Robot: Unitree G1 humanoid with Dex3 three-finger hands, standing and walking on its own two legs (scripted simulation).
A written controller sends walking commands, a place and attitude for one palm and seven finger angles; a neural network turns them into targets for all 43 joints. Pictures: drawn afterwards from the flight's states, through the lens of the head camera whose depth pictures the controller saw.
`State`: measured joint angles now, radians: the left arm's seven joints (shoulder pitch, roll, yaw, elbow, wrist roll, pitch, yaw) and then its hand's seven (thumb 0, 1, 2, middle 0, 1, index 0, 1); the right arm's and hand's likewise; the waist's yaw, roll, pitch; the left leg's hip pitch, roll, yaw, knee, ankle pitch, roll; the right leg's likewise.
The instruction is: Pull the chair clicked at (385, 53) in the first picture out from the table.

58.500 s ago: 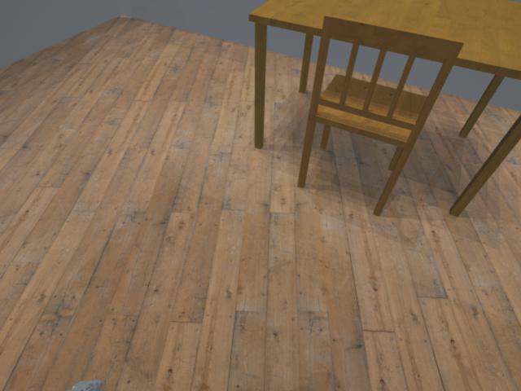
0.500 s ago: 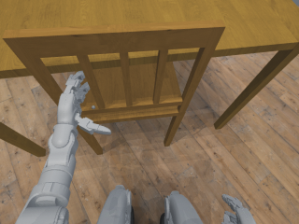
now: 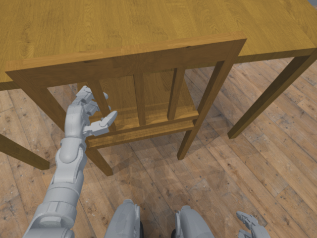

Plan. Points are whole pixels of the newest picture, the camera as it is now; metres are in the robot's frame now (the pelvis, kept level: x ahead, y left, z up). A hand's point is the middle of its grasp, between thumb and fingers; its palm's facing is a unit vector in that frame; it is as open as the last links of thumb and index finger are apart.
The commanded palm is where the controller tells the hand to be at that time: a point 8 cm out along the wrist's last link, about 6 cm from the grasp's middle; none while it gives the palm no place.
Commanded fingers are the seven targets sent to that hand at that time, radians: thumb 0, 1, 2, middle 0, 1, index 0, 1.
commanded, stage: hook a spindle and tug to test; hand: left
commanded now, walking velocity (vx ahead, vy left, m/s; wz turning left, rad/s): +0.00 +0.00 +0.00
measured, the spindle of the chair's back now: (140, 102) +0.45 +0.05 +0.01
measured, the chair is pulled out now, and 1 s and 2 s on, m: -0.10 -0.06 0.02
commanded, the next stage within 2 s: step backward, pulling the chair out in 0.72 s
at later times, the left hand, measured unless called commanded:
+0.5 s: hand (102, 126) +0.38 +0.14 +0.02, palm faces +0.00 -1.00 -0.06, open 6.7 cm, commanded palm +0.35 +0.19 +0.02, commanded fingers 0.00 0.90 0.90 -0.50 -1.45 -0.50 -1.45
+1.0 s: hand (101, 129) +0.37 +0.14 +0.03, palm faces -0.06 -0.96 -0.27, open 6.2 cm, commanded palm +0.35 +0.18 +0.04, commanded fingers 0.00 0.90 0.90 -0.50 -1.45 -0.50 -1.45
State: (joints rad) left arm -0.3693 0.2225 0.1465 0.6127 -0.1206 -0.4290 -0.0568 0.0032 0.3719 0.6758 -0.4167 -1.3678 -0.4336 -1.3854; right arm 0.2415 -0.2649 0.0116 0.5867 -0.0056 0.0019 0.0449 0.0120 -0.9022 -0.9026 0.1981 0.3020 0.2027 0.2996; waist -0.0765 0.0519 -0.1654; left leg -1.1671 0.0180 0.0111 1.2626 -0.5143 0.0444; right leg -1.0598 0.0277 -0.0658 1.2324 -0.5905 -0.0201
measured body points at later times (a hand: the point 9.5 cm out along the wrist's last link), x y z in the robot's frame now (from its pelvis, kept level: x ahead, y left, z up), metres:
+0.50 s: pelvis +0.00 -0.01 +0.00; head +0.11 +0.00 +0.43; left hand +0.38 +0.19 +0.02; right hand +0.13 -0.26 -0.12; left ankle +0.04 +0.09 -0.62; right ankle -0.01 -0.11 -0.62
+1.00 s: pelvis +0.01 +0.00 +0.07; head +0.10 -0.02 +0.51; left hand +0.36 +0.19 +0.05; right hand +0.12 -0.24 -0.06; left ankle +0.04 +0.09 -0.62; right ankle -0.01 -0.11 -0.62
